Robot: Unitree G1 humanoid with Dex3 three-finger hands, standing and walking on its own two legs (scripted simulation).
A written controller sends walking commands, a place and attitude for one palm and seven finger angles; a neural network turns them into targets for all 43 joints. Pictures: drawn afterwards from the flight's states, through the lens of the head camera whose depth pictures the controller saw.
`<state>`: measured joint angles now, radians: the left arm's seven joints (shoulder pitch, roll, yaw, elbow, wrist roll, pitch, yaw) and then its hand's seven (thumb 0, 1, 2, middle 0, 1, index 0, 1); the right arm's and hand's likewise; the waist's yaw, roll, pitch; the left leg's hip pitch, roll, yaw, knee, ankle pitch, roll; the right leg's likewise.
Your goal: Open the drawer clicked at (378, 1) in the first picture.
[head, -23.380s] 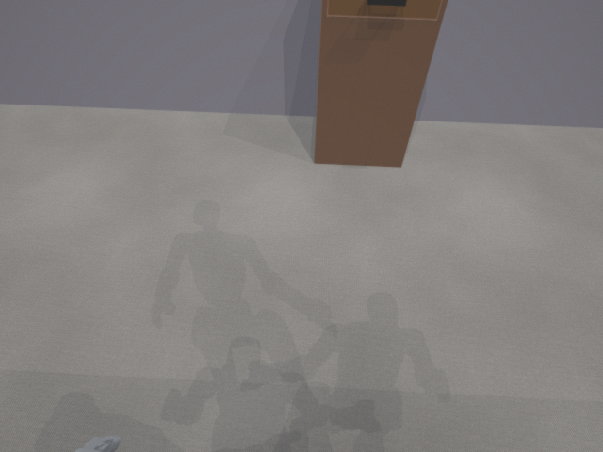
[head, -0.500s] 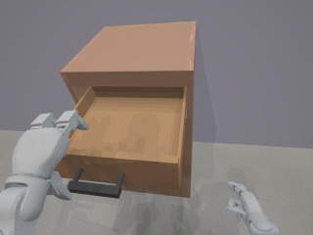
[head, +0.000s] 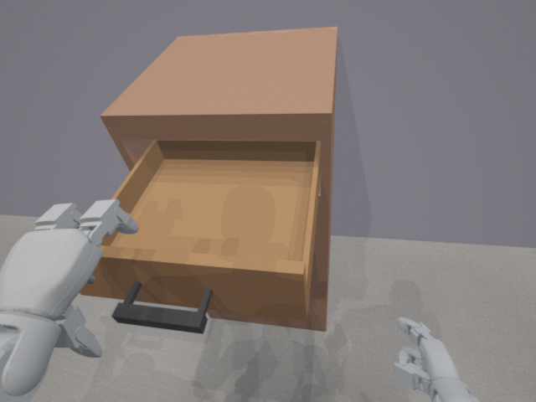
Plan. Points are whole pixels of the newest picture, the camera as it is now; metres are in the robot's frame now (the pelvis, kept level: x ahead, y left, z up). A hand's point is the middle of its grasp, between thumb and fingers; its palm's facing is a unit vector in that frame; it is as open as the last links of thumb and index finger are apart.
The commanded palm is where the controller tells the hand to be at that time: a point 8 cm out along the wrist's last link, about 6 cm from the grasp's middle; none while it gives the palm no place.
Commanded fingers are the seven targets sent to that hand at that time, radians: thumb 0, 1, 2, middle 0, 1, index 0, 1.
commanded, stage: draw the hand back to the body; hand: left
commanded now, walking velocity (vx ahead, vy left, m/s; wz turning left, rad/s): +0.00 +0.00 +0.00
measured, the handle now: (165, 304) +0.24 +0.21 +0.03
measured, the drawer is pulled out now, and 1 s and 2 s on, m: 0.29 0.29 0.29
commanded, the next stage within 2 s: step back with the hand held close in 1.28 s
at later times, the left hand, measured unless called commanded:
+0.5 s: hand (97, 252) +0.21 +0.21 +0.21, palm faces +0.37 -0.83 -0.41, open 13.3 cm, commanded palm +0.16 +0.26 +0.23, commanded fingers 0.00 -0.08 0.48 -0.27 -0.93 -0.27 -0.93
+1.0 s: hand (78, 236) +0.22 +0.25 +0.21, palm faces +0.45 -0.79 -0.43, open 9.3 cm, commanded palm +0.17 +0.29 +0.23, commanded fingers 0.00 0.80 0.86 -0.21 -0.37 -0.21 -0.37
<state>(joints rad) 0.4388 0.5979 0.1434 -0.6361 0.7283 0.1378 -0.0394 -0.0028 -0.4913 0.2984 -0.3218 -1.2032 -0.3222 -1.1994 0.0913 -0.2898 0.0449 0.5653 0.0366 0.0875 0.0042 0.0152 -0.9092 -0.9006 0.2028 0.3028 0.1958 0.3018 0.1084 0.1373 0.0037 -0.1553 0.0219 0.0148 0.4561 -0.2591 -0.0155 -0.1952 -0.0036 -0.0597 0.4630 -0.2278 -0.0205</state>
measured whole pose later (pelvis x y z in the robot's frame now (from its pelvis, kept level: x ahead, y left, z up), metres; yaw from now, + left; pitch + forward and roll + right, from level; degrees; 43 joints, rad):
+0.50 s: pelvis +0.02 +0.01 +0.00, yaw +0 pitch -3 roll +0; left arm 0.50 0.33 0.26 -0.70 -0.01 -0.14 0.10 -0.01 -0.36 0.35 -0.31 -1.12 -0.31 -1.11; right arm 0.19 -0.19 0.04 0.59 0.01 -0.15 -0.06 0.01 -0.91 -0.90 0.20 0.30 0.20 0.30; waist 0.07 0.05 0.02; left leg -0.11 0.02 0.01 0.47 -0.30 -0.01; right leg -0.14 -0.01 -0.06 0.45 -0.26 -0.01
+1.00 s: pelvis +0.04 +0.01 +0.00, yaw +0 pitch -1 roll -1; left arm 0.50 0.37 0.37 -0.62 -0.07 -0.13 0.12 0.00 0.45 0.71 -0.25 -0.59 -0.25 -0.58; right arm 0.16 -0.21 0.01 0.62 0.01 -0.11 -0.06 0.02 -0.91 -0.90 0.20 0.30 0.20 0.30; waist 0.07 0.07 0.01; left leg -0.11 0.02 0.01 0.45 -0.31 0.00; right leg -0.13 0.00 -0.06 0.42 -0.27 -0.01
